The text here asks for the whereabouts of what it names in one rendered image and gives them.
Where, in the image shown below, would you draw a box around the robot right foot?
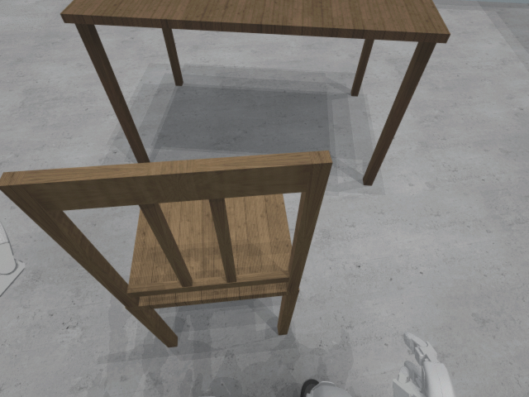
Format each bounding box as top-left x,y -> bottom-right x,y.
300,379 -> 319,397

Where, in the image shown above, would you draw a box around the right robot shin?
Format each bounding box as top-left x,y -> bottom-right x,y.
312,381 -> 336,390

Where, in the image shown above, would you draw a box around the table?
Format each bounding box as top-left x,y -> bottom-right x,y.
60,0 -> 450,186

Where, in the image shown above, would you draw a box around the chair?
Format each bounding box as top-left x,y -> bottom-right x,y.
0,151 -> 332,347

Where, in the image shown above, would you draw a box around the robot left hand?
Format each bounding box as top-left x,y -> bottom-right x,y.
0,222 -> 25,297

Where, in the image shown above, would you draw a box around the robot right hand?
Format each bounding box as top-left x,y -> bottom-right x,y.
393,332 -> 456,397

